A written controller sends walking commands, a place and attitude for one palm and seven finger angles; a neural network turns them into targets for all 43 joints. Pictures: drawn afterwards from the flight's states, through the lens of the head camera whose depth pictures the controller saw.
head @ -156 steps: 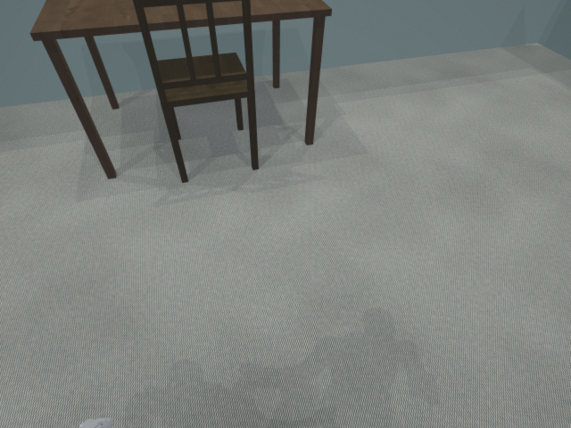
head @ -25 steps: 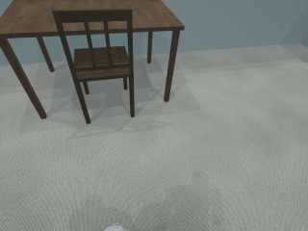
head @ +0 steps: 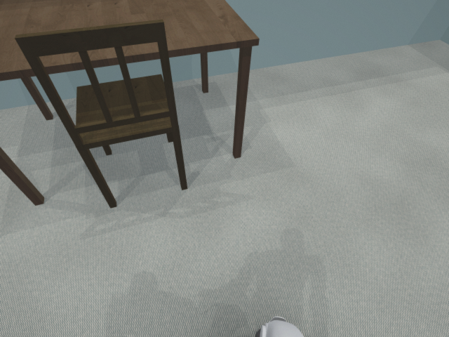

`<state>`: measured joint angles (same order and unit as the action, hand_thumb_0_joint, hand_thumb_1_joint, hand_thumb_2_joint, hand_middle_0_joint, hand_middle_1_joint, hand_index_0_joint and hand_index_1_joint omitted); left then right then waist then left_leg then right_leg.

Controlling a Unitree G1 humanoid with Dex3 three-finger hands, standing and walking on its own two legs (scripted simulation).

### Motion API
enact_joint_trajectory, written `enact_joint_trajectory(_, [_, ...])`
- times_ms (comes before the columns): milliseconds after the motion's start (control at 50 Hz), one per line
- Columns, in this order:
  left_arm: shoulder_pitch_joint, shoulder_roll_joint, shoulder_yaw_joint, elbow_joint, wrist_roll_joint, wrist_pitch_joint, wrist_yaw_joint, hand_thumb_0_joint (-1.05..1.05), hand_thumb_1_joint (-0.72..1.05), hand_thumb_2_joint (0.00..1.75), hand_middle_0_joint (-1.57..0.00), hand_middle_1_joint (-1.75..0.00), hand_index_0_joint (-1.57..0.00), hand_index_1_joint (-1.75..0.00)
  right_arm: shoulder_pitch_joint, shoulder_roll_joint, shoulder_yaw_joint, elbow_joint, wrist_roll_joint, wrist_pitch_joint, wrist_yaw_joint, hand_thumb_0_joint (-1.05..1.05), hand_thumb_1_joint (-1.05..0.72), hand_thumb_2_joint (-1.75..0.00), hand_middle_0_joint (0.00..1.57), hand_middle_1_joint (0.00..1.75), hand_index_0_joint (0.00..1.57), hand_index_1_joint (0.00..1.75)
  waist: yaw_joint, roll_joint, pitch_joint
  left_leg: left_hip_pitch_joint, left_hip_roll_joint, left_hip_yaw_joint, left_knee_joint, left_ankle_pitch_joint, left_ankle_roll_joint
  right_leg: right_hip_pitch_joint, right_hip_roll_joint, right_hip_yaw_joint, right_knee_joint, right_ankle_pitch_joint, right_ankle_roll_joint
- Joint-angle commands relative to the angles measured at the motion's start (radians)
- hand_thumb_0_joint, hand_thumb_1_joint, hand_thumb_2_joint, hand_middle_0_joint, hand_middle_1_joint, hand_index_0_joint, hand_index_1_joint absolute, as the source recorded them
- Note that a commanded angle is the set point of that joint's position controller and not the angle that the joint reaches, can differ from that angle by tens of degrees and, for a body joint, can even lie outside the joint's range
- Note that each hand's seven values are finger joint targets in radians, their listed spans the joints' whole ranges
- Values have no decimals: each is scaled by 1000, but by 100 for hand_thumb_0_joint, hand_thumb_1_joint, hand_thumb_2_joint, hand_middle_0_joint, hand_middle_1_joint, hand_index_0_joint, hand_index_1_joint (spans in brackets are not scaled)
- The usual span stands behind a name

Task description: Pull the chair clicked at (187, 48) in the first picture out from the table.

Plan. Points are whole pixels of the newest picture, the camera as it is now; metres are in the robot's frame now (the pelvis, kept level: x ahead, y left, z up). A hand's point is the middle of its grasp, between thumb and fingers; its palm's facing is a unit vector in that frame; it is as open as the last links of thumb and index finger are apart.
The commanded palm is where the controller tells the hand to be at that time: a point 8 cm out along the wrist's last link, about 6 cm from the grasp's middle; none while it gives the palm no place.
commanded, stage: walk to a spot facing it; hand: left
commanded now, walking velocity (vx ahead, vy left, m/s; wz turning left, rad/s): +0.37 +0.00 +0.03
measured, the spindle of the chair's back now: (97, 89) +0.87 +0.47 -0.08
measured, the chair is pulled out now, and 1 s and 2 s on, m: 0.00 0.00 0.00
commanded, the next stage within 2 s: turn to face it in 0.24 s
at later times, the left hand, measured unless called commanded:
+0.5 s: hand (154, 327) +0.17 +0.15 -0.18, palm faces +0.20 -0.97 -0.16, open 7.3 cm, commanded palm none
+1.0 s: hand (138, 267) +0.29 +0.21 -0.16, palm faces +0.30 -0.92 -0.25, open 7.4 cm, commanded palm none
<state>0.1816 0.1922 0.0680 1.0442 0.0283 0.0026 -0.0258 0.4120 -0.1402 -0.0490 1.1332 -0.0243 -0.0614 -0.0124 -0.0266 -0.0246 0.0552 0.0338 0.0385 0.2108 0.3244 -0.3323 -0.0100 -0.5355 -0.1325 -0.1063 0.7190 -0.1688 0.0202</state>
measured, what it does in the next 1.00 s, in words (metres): walks ahead, turning left: right foot, then left foot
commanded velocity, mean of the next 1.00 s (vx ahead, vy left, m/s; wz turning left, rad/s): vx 0.11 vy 0.01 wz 0.30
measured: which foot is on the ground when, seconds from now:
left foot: down 0.00-0.08, up 0.10-0.52, down 0.54-1.00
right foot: up 0.00-0.06, down 0.08-0.54, up 0.56-1.00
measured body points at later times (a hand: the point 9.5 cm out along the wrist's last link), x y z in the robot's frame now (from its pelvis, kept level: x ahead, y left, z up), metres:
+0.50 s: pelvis +0.20 -0.02 +0.00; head +0.22 +0.01 +0.44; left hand +0.17 +0.20 -0.17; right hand +0.31 -0.25 -0.14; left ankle +0.28 +0.10 -0.72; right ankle +0.16 -0.13 -0.74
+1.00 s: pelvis +0.27 +0.00 +0.00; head +0.28 +0.00 +0.45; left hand +0.27 +0.26 -0.14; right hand +0.40 -0.21 -0.15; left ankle +0.28 +0.10 -0.74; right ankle +0.31 -0.12 -0.72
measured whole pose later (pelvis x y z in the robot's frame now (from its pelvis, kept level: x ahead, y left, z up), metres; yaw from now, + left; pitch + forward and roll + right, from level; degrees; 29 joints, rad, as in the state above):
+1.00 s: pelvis +0.27 +0.00 +0.00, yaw +16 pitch -1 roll +1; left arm 0.19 0.20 0.05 0.98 0.02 0.03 0.02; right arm 0.19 -0.17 -0.04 0.99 -0.02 0.02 0.00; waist -0.02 0.00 0.03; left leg -0.26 -0.03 0.07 0.46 -0.19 0.06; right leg -0.31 -0.06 -0.05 0.70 -0.40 0.05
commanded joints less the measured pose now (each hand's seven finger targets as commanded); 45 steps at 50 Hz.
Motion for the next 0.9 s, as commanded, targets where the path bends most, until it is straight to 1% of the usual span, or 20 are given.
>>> enact_joint_trajectory(0, [-9, 36, 5, -71, -1, -41, -5, 0, 90, 90, -20, -30, -20, -30, 37, -158, -23, -20, -6, -14, -8, 0, -90, -90, 20, 30, 20, 30, 32, 134, 49, -88, 256, -102, 20, 478, 127, 156, 70, -57, -112, -40, -43])
enact_joint_trajectory(20, [115, 59, 11, -30, 3, -51, -3, 0, 90, 90, -20, -30, -20, -30, 26, -162, -22, -20, -2, -12, -7, 0, -90, -90, 20, 30, 20, 30, 92, 101, -10, -116, 213, -66, 191, 563, 100, 323, 104, -80, -175, -17, -56])
enact_joint_trajectory(40, [292, 128, 30, 20, 9, -65, 5, 0, 90, 90, -20, -30, -20, -30, 18, -148, -22, -24, 8, -14, 0, 0, -90, -90, 20, 30, 20, 30, 169, 15, -125, -252, 163, -36, 453, 479, 66, 573, 26, 27, -204, -17, -89])
enact_joint_trajectory(60, [408, 258, 63, 43, 9, -74, 22, 0, 90, 90, -20, -30, -20, -30, 69, -65, -5, -57, 22, -19, 8, 0, -90, -90, 20, 30, 20, 30, 181, -301, -245, -551, 17, -15, 807, -100, 24, 804, -283, 460, -329, 11, -183])
enact_joint_trajectory(80, [402, 289, 58, 42, -13, -64, 26, 0, 90, 90, -20, -30, -20, -30, 12, -87, -7, -84, 25, -10, 4, 0, -90, -90, 20, 30, 20, 30, 170, -220, -247, -624, 14, -153, 1000, -242, 40, 743, -371, 607, -447, -85, -240])
enact_joint_trajectory(120, [199, 188, 30, -12, -11, -64, 33, 0, 90, 90, -20, -30, -20, -30, -77, -87, -19, -91, 12, 0, 8, 0, -90, -90, 20, 30, 20, 30, 106, -111, -64, -671, 98, -228, 1065, -52, 44, 455, -314, 475, -514, -292, -187])
enact_joint_trajectory(140, [135, 131, 12, -25, -9, -69, 36, 0, 90, 90, -20, -30, -20, -30, -71, -71, -15, -79, 4, 10, 11, 0, -90, -90, 20, 30, 20, 30, 66, -58, -25, -627, 121, -232, 1017, 16, 39, 345, -269, 350, -518, -242, -156])
enact_joint_trajectory(180, [93, 80, -4, -30, -4, -79, 40, 0, 90, 90, -20, -30, -20, -30, 3, -35, -12, -44, -1, 36, 16, 0, -90, -90, 20, 30, 20, 30, 9, -63, -12, -558, 119, -213, 937, 71, 24, 250, -210, 155, -532, -113, -116])
enact_joint_trajectory(260, [111, 68, -4, -24, 1, -87, 45, 0, 90, 90, -20, -30, -20, -30, -29, -18, -14, -75, -1, 57, 27, 0, -90, -90, 20, 30, 20, 30, -6, -72, 11, -591, 117, -177, 780, 111, 1, 266, -196, 20, -542, 27, -124])
enact_joint_trajectory(340, [141, 84, -10, -22, -3, -83, 45, 0, 90, 90, -20, -30, -20, -30, -164, -25, -8, -137, 1, 55, 42, 0, -90, -90, 20, 30, 20, 30, 22, -86, 40, -588, 103, -119, 556, 138, -7, 330, -189, -65, -510, 183, -122])
enact_joint_trajectory(440, [175, 131, 0, -18, -2, -61, 50, 0, 90, 90, -20, -30, -20, -30, -241, -55, -1, -182, 2, 55, 48, 0, -90, -90, 20, 30, 20, 30, 44, -104, 18, -479, 59, -70, 386, 102, 16, 418, -211, -93, -382, 382, -105])
enact_joint_trajectory(480, [159, 145, 5, -24, -5, -50, 53, 0, 90, 90, -20, -30, -20, -30, -164, -90, -6, -173, -2, 54, 40, 0, -90, -90, 20, 30, 20, 30, -3, -71, -28, -328, 26, -57, 273, 147, 27, 414, -193, -128, -219, 442, -78])
enact_joint_trajectory(500, [155, 142, 8, -36, -12, -44, 52, 0, 90, 90, -20, -30, -20, -30, -62, -144, -19, -153, -7, 47, 33, 0, -90, -90, 20, 30, 20, 30, -47, 25, -115, -153, 42, -95, 179, 363, 42, 366, -149, -153, -27, 370, -38])
enact_joint_trajectory(520, [193, 95, 5, -62, -29, -37, 46, 0, 90, 90, -20, -30, -20, -30, 5, -263, -40, -154, -14, 38, 21, 0, -90, -90, 20, 30, 20, 30, -54, 299, -202, 47, 281, -414, 130, 751, 154, 139, -8, -175, 234, -86, 34])
enact_joint_trajectory(540, [178, 78, -8, -91, -21, -32, 51, 0, 90, 90, -20, -30, -20, -30, 30, -320, -43, -147, 4, 47, 11, 0, -90, -90, 20, 30, 20, 30, -56, 347, -236, 28, 413, -531, 62, 821, 258, 85, 55, -65, 435, -546, 31])
enact_joint_trajectory(580, [104, 72, -5, -95, -18, -14, 55, 0, 90, 90, -20, -30, -20, -30, -80, -289, -40, -173, 7, 47, -8, 0, -90, -90, 20, 30, 20, 30, -36, 213, -184, -70, 377, -523, 22, 583, 251, -27, 19, 65, 532, -426, 27])
enact_joint_trajectory(620, [120, 69, 1, -66, -9, -6, 44, 0, 90, 90, -20, -30, -20, -30, -192, -206, -15, -199, 6, 39, -11, 0, -90, -90, 20, 30, 20, 30, 13, 159, -107, -193, 262, -372, -6, 521, 184, 24, -3, 80, 474, -279, 37])
enact_joint_trajectory(660, [173, 67, 2, -46, -12, 7, 42, 0, 90, 90, -20, -30, -20, -30, -235, -194, -9, -207, 12, 34, -11, 0, -90, -90, 20, 30, 20, 30, 44, 162, -125, -218, 214, -297, -27, 516, 167, 78, 6, 69, 425, -219, 43])
enact_joint_trajectory(760, [136, 73, 2, -69, -9, 23, 49, 0, 90, 90, -20, -30, -20, -30, -208, -194, -18, -198, 10, 45, -8, 0, -90, -90, 20, 30, 20, 30, 29, 107, -112, -185, 215, -333, -52, 446, 193, 68, 20, 69, 301, -214, 56])
enact_joint_trajectory(880, [60, 65, -4, -115, -11, 27, 54, 0, 90, 90, -20, -30, -20, -30, -196, -202, -29, -191, 0, 64, -4, 0, -90, -90, 20, 30, 20, 30, 5, 151, -68, -213, 216, -390, -55, 318, 202, 132, 51, 66, 102, -267, 40])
